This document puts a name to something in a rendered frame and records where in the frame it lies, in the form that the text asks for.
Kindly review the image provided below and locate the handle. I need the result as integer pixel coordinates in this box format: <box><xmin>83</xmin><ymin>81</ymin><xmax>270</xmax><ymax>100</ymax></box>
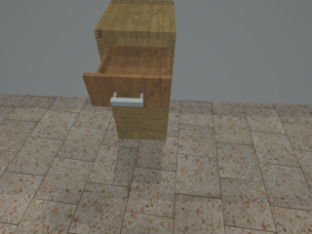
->
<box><xmin>110</xmin><ymin>92</ymin><xmax>143</xmax><ymax>107</ymax></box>

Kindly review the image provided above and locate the cabinet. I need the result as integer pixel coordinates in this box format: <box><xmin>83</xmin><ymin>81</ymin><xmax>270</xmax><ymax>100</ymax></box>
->
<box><xmin>94</xmin><ymin>0</ymin><xmax>176</xmax><ymax>140</ymax></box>

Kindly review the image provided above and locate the drawer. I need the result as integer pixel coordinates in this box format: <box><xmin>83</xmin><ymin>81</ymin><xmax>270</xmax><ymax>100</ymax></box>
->
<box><xmin>82</xmin><ymin>45</ymin><xmax>172</xmax><ymax>109</ymax></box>

